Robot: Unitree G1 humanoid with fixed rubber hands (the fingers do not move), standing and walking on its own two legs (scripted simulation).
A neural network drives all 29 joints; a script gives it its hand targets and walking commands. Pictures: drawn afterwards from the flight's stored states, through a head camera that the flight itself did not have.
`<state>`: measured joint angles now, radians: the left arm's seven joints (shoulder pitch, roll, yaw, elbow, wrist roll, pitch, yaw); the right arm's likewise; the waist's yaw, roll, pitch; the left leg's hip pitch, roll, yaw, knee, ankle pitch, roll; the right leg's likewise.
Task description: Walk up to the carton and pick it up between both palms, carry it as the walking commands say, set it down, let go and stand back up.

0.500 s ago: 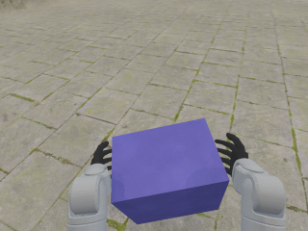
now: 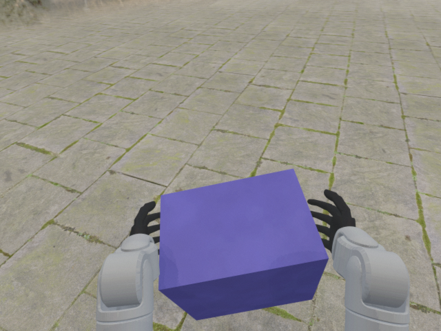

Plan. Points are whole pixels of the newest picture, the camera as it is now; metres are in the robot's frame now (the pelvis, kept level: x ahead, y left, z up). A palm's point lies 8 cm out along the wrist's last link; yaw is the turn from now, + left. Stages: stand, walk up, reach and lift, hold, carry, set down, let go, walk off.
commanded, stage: carry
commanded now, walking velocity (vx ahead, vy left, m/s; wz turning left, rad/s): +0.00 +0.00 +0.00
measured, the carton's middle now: (241, 250) +0.28 -0.01 +0.03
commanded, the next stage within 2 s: hold in 2.00 s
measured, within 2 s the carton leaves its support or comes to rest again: neither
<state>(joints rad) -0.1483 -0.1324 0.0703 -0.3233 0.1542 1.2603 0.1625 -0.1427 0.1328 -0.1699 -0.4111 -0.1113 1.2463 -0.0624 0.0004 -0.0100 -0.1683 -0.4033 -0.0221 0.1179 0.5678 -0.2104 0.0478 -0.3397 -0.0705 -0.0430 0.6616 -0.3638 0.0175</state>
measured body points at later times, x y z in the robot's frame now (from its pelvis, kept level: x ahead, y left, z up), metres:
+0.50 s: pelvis +0.00 +0.00 +0.00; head -0.03 +0.00 +0.45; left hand +0.27 +0.15 +0.09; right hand +0.27 -0.17 +0.10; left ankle +0.05 +0.09 -0.73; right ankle -0.01 -0.12 -0.72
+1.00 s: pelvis +0.00 +0.00 +0.00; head -0.03 +0.00 +0.45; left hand +0.27 +0.16 +0.09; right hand +0.27 -0.17 +0.10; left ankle +0.05 +0.09 -0.73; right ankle -0.01 -0.12 -0.73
